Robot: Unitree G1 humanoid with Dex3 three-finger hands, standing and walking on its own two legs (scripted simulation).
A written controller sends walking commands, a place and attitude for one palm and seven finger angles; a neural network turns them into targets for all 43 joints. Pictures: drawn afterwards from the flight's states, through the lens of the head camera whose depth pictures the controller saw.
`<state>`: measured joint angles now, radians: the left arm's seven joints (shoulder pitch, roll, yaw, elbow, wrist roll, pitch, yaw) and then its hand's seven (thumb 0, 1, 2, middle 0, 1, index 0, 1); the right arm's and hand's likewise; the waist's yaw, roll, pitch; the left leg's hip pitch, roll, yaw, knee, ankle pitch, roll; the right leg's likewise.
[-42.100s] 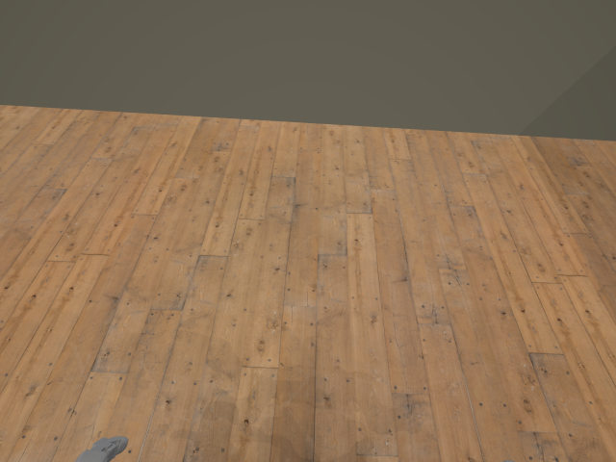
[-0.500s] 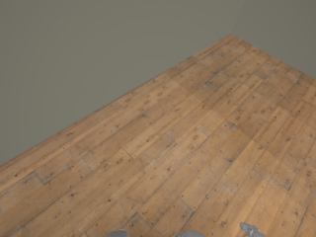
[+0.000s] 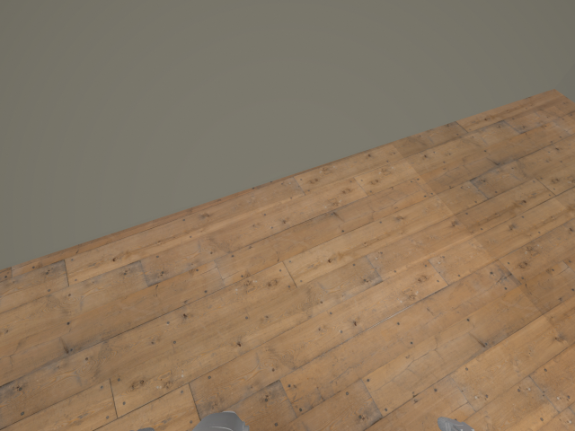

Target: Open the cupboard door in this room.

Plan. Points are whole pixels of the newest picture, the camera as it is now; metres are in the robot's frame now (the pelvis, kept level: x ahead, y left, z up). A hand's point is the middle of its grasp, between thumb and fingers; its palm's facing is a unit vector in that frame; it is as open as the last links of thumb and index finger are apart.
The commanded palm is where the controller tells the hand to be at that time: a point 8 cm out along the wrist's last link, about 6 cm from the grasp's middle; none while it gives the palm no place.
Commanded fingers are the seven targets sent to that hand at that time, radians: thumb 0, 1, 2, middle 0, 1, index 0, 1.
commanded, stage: turn to face it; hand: left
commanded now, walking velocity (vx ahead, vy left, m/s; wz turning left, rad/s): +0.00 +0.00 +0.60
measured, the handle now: out of the picture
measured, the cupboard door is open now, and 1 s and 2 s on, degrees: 53 53 53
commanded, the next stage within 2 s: none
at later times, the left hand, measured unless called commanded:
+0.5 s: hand out of the picture +0.06 +0.20 -0.15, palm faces +0.27 -0.91 -0.30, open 7.4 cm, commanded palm none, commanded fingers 0.00 0.90 0.90 -0.20 -0.30 -0.20 -0.30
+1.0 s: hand out of the picture -0.04 +0.20 -0.17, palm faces +0.58 -0.78 -0.24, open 7.4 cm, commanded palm none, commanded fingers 0.00 0.90 0.90 -0.20 -0.30 -0.20 -0.30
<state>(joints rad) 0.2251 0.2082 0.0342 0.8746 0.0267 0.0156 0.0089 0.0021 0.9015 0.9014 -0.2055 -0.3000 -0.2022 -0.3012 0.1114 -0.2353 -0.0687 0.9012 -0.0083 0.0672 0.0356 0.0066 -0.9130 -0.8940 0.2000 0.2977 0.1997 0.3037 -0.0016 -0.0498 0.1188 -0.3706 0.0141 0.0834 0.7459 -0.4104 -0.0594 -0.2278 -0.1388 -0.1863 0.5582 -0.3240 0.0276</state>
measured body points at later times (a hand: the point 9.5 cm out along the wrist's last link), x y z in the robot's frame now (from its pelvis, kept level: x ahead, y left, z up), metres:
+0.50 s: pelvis +0.01 -0.04 +0.00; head +0.06 -0.04 +0.44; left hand +0.05 +0.24 -0.12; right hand +0.15 -0.28 -0.15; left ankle -0.02 +0.09 -0.69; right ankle +0.04 -0.16 -0.74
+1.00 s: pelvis +0.01 -0.03 +0.00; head +0.04 +0.02 +0.45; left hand -0.07 +0.24 -0.15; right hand +0.24 -0.19 -0.12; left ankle -0.03 +0.07 -0.73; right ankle +0.09 -0.17 -0.67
